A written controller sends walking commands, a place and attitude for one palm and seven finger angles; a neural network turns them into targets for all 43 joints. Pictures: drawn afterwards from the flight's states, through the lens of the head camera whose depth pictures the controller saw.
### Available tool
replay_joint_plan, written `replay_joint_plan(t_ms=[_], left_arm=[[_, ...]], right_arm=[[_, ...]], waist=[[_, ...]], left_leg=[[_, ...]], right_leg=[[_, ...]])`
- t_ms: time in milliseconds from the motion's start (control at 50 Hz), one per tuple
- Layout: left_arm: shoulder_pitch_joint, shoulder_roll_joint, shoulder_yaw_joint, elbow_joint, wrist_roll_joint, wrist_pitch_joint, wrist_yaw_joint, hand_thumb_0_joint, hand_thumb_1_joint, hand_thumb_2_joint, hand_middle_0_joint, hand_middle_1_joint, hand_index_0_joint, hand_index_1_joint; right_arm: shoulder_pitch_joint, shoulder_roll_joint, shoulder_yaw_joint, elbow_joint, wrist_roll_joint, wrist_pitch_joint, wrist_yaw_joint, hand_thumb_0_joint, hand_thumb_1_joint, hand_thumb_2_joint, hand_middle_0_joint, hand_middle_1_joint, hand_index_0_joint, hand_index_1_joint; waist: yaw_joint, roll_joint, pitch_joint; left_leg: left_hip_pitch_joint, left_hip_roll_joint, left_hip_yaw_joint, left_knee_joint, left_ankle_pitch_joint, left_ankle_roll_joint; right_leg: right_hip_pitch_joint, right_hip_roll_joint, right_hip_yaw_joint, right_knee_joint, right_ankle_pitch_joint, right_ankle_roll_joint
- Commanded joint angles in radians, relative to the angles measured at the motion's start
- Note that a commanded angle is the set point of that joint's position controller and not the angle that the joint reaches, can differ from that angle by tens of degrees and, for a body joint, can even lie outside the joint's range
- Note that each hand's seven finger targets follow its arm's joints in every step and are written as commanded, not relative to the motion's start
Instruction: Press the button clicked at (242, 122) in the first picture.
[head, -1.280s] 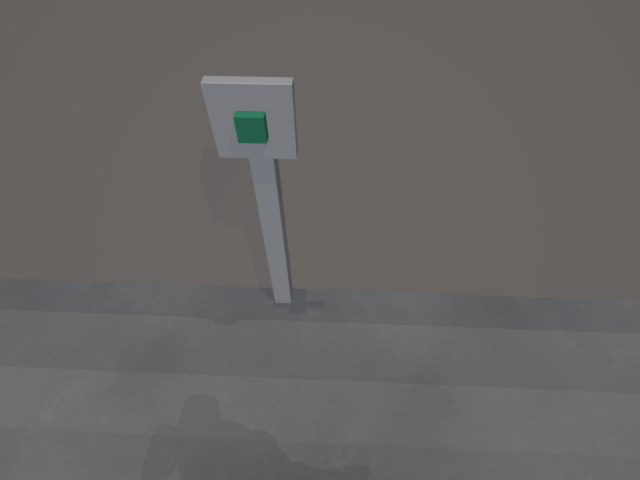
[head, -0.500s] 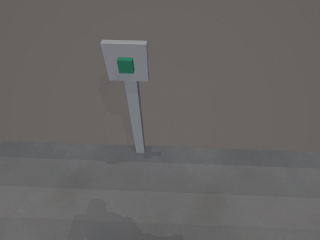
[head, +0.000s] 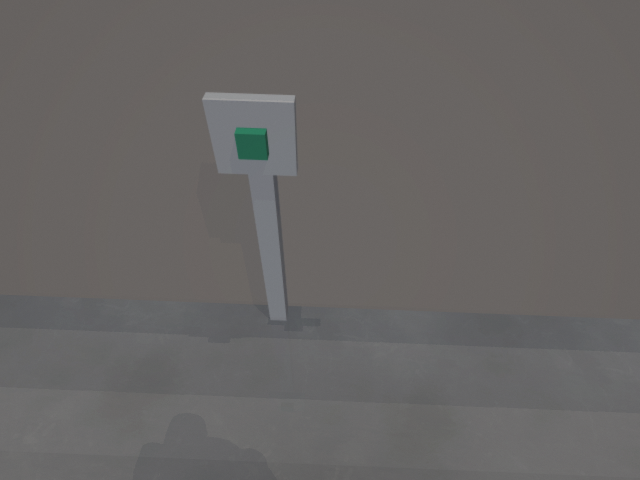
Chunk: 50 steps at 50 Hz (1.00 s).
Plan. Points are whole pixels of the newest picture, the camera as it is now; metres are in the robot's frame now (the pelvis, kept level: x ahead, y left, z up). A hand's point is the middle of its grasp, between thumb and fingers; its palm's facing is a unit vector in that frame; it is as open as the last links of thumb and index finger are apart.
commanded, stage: take the last steps up to it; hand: left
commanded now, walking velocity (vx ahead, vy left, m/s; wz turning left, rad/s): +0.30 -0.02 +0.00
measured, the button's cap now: (252, 143) +0.74 +0.19 +0.01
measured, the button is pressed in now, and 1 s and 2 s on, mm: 0 0 0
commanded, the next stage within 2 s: come to a stop and stand still in 0.62 s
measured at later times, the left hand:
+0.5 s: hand (232, 461) +0.19 +0.14 -0.18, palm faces +0.11 -0.97 -0.22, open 7.3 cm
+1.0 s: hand (250, 415) +0.26 +0.13 -0.18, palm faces +0.13 -0.96 -0.23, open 7.3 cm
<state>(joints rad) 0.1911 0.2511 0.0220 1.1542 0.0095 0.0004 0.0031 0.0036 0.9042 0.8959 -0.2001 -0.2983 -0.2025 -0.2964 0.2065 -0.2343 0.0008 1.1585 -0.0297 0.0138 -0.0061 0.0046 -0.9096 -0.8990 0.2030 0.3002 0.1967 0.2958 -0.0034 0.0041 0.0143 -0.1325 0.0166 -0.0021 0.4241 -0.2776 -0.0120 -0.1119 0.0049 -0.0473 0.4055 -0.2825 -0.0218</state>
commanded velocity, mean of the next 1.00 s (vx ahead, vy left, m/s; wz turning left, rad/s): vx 0.07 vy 0.00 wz -0.03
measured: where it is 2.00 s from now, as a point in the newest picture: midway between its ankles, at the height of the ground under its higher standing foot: outside the picture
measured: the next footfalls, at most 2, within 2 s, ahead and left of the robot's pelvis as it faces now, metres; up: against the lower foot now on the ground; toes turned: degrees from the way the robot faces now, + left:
right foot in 0.38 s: +0.19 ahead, -0.13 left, +0.00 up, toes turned -4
left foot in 0.72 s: +0.28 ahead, +0.08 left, +0.00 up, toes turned +7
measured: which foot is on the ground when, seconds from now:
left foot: down 0.00-0.38, up 0.40-0.70, down 0.72-1.00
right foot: down 0.00-0.14, up 0.16-0.36, down 0.38-1.00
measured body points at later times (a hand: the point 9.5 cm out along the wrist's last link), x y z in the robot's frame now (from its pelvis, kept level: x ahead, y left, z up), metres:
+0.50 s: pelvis +0.13 -0.05 -0.02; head +0.16 -0.05 +0.43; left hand +0.18 +0.20 -0.16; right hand +0.03 -0.26 -0.17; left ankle +0.04 +0.08 -0.68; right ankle +0.15 -0.13 -0.74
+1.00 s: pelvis +0.25 -0.05 -0.01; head +0.29 -0.06 +0.44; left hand +0.25 +0.18 -0.16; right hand +0.33 -0.28 -0.17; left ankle +0.22 +0.08 -0.73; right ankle +0.22 -0.15 -0.74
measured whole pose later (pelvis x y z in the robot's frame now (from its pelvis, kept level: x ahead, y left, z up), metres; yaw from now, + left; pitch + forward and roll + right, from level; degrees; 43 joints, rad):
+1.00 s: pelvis +0.25 -0.05 -0.01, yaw +4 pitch +0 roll +1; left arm 0.23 0.15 0.05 1.08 0.02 -0.02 0.03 0.01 0.91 0.90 -0.20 -0.30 -0.20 -0.30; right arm 0.15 -0.17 -0.05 1.06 0.00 0.03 -0.04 0.00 -0.93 -0.90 0.20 0.30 0.20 0.30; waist 0.01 0.01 0.07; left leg -0.26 0.06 0.08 0.63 -0.34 -0.03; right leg -0.20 -0.03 -0.09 0.56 -0.36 -0.03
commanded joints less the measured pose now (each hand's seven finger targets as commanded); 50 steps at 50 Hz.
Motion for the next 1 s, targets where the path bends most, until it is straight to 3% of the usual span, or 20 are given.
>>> replay_joint_plan(t_ms=[0,40,80,120,160,220,320,340,360,380,400,480,660,700,720,760,820,860,900,980], left_arm=[[0.071,0.139,0.038,-0.033,0.004,-0.009,0.002,0.000,0.900,0.900,-0.200,-0.300,-0.200,-0.300],[0.071,0.118,0.044,-0.036,0.003,-0.016,0.002,0.000,0.900,0.900,-0.200,-0.300,-0.200,-0.300],[0.061,0.062,0.040,-0.051,0.002,-0.023,0.001,0.000,0.900,0.900,-0.200,-0.300,-0.200,-0.300],[-0.052,0.026,0.025,-0.105,0.002,-0.036,0.006,0.000,0.900,0.900,-0.200,-0.300,-0.200,-0.300],[-0.103,0.024,0.035,-0.133,0.000,-0.042,0.006,0.000,0.900,0.900,-0.200,-0.300,-0.200,-0.300],[-0.100,-0.022,0.036,-0.156,0.000,-0.040,-0.017,0.000,0.900,0.900,-0.200,-0.300,-0.200,-0.300],[0.184,-0.004,0.067,-0.075,0.001,-0.031,-0.025,0.000,0.900,0.900,-0.200,-0.300,-0.200,-0.300],[0.307,0.063,0.087,-0.046,0.008,-0.039,-0.014,0.000,0.900,0.900,-0.200,-0.300,-0.200,-0.300],[0.385,0.149,0.104,-0.030,0.007,-0.044,-0.001,0.000,0.900,0.900,-0.200,-0.300,-0.200,-0.300],[0.327,0.127,0.093,-0.044,-0.007,-0.038,0.008,0.000,0.900,0.900,-0.200,-0.300,-0.200,-0.300],[0.233,0.097,0.088,-0.069,-0.010,-0.029,0.016,0.000,0.900,0.900,-0.200,-0.300,-0.200,-0.300],[0.090,0.004,0.057,-0.117,0.016,-0.049,0.025,0.000,0.900,0.900,-0.200,-0.300,-0.200,-0.300],[0.156,-0.013,0.051,-0.067,-0.001,-0.058,0.008,0.000,0.900,0.900,-0.200,-0.300,-0.200,-0.300],[0.126,-0.068,0.029,-0.102,-0.003,-0.060,0.008,0.000,0.900,0.900,-0.200,-0.300,-0.200,-0.300],[0.088,-0.059,0.028,-0.114,0.000,-0.053,0.018,0.000,0.900,0.900,-0.200,-0.300,-0.200,-0.300],[0.081,-0.067,0.026,-0.093,-0.001,-0.030,0.024,0.000,0.900,0.900,-0.200,-0.300,-0.200,-0.300],[0.214,-0.022,0.034,-0.045,0.013,-0.035,0.022,0.000,0.900,0.900,-0.200,-0.300,-0.200,-0.300],[0.210,0.065,0.047,-0.059,0.015,-0.036,0.032,0.000,0.900,0.900,-0.200,-0.300,-0.200,-0.300],[0.141,0.084,0.051,-0.090,0.008,-0.020,0.027,0.000,0.900,0.900,-0.200,-0.300,-0.200,-0.300],[0.194,0.085,0.067,-0.082,0.018,-0.005,0.058,0.000,0.900,0.900,-0.200,-0.300,-0.200,-0.300]], right_arm=[[0.033,-0.063,-0.019,-0.042,-0.003,-0.022,-0.006,0.000,-0.900,-0.900,0.200,0.300,0.200,0.300],[0.090,-0.050,-0.020,-0.028,-0.002,-0.035,-0.009,0.000,-0.900,-0.900,0.200,0.300,0.200,0.300],[0.208,-0.085,-0.034,0.015,-0.005,-0.049,-0.020,0.000,-0.900,-0.900,0.200,0.300,0.200,0.300],[0.403,-0.106,-0.052,0.068,-0.013,-0.051,-0.040,0.000,-0.900,-0.900,0.200,0.300,0.200,0.300],[0.441,-0.071,-0.044,0.069,-0.011,-0.055,-0.050,0.000,-0.900,-0.900,0.200,0.300,0.200,0.300],[0.352,-0.069,-0.051,0.034,-0.013,-0.065,-0.050,0.000,-0.900,-0.900,0.200,0.300,0.200,0.300],[0.262,-0.057,-0.055,0.007,0.004,-0.064,-0.045,0.000,-0.900,-0.900,0.200,0.300,0.200,0.300],[0.253,-0.012,-0.048,-0.012,0.015,-0.067,-0.035,0.000,-0.900,-0.900,0.200,0.300,0.200,0.300],[0.250,0.050,-0.043,-0.045,0.027,-0.066,-0.033,0.000,-0.900,-0.900,0.200,0.300,0.200,0.300],[0.203,0.016,-0.053,-0.052,0.017,-0.052,-0.029,0.000,-0.900,-0.900,0.200,0.300,0.200,0.300],[0.194,0.037,-0.058,-0.053,0.014,-0.043,-0.019,0.000,-0.900,-0.900,0.200,0.300,0.200,0.300],[0.211,0.099,-0.047,-0.043,0.002,-0.020,-0.005,0.000,-0.900,-0.900,0.200,0.300,0.200,0.300],[0.198,0.039,-0.048,-0.061,0.006,-0.069,-0.010,0.000,-0.900,-0.900,0.200,0.300,0.200,0.300],[0.315,-0.098,-0.074,-0.045,-0.004,-0.069,-0.026,0.000,-0.900,-0.900,0.200,0.300,0.200,0.300],[0.285,-0.088,-0.067,-0.048,-0.010,-0.054,-0.031,0.000,-0.900,-0.900,0.200,0.300,0.200,0.300],[0.144,-0.030,-0.037,-0.079,-0.004,-0.054,-0.044,0.000,-0.900,-0.900,0.200,0.300,0.200,0.300],[0.026,-0.033,-0.051,-0.104,0.019,-0.038,-0.051,0.000,-0.900,-0.900,0.200,0.300,0.200,0.300],[0.056,-0.028,-0.062,-0.131,0.032,-0.018,-0.044,0.000,-0.900,-0.900,0.200,0.300,0.200,0.300],[0.056,-0.024,-0.072,-0.121,0.028,-0.001,-0.034,0.000,-0.900,-0.900,0.200,0.300,0.200,0.300],[-0.037,-0.005,-0.075,-0.160,0.023,0.029,-0.034,0.000,-0.900,-0.900,0.200,0.300,0.200,0.300]], waist=[[0.008,-0.082,0.146],[-0.012,-0.040,0.127],[-0.046,0.164,0.072],[-0.116,0.277,0.072],[-0.114,0.160,0.091],[-0.064,0.162,0.108],[0.082,0.038,0.022],[0.140,-0.126,-0.026],[0.147,-0.379,-0.065],[0.127,-0.269,0.007],[0.080,-0.137,0.102],[-0.021,-0.108,0.115],[-0.038,0.017,-0.017],[-0.087,0.286,-0.075],[-0.081,0.204,-0.038],[-0.026,0.210,0.059],[0.025,0.049,-0.004],[-0.003,-0.138,-0.063],[-0.018,-0.083,-0.023],[0.055,-0.242,0.018]], left_leg=[[-0.163,0.027,0.026,0.046,-0.056,0.023],[-0.122,0.046,0.012,0.034,0.040,0.028],[0.062,0.153,-0.154,-0.028,0.281,0.083],[0.318,0.324,-0.392,-0.078,0.752,0.216],[0.304,0.341,-0.338,-0.049,0.844,0.224],[0.165,0.284,-0.239,-0.105,0.535,0.186],[-0.206,0.144,-0.054,0.076,0.280,0.099],[-0.344,0.059,0.025,0.296,0.097,0.059],[-0.453,-0.031,0.076,0.628,-0.319,0.031],[-0.478,0.032,0.002,0.781,-0.340,0.037],[-0.485,0.077,0.003,0.788,-0.273,0.035],[-0.289,0.127,0.021,0.593,-0.159,0.015],[0.065,0.078,0.096,-0.001,0.195,0.017],[0.265,0.411,-0.250,-0.056,0.580,0.215],[0.178,0.449,-0.255,-0.082,0.645,0.261],[-0.010,0.365,-0.120,-0.078,0.824,0.197],[0.036,0.175,0.049,0.098,0.704,0.055],[-0.072,0.091,0.092,0.120,0.290,-0.006],[-0.035,0.042,0.098,0.157,0.191,-0.014],[-0.309,-0.008,0.060,0.423,-0.268,-0.015]], right_leg=[[-0.057,-0.164,0.170,-0.141,-0.254,-0.094],[-0.060,-0.148,0.123,-0.046,-0.115,-0.092],[-0.178,-0.057,-0.010,0.224,0.055,-0.050],[-0.510,0.003,-0.044,0.551,-0.271,-0.020],[-0.569,-0.061,0.032,0.627,-0.266,-0.030],[-0.479,-0.077,0.007,0.500,-0.190,-0.024],[0.130,0.010,-0.086,0.183,0.075,-0.037],[0.297,-0.139,0.110,0.065,-0.056,-0.087],[0.287,-0.423,0.527,-0.156,-0.142,-0.190],[0.153,-0.436,0.571,-0.232,-0.255,-0.221],[0.028,-0.428,0.499,-0.266,-0.371,-0.227],[-0.247,-0.321,0.198,-0.229,-0.007,-0.183],[-0.151,-0.155,0.046,0.054,0.313,-0.087],[-0.399,-0.015,-0.082,0.442,-0.201,0.005],[-0.395,-0.030,-0.007,0.529,-0.355,0.012],[-0.280,-0.091,0.031,0.414,-0.294,0.025],[-0.117,-0.074,0.035,0.004,0.335,0.029],[0.005,-0.219,0.145,0.072,0.934,-0.030],[-0.064,-0.244,0.121,0.045,0.907,-0.064],[0.126,-0.331,0.207,0.050,1.281,-0.140]])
